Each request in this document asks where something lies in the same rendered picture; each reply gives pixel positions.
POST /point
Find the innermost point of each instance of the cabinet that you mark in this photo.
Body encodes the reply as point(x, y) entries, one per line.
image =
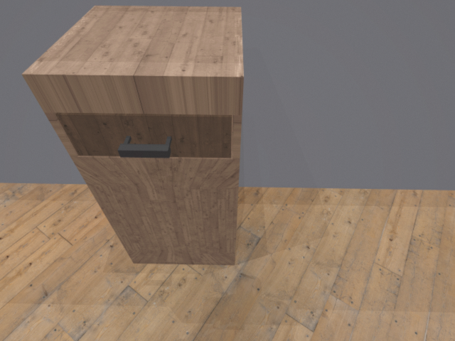
point(154, 60)

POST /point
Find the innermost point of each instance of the handle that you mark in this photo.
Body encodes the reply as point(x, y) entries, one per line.
point(127, 150)

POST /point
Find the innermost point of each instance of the drawer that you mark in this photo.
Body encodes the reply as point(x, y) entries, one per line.
point(193, 135)

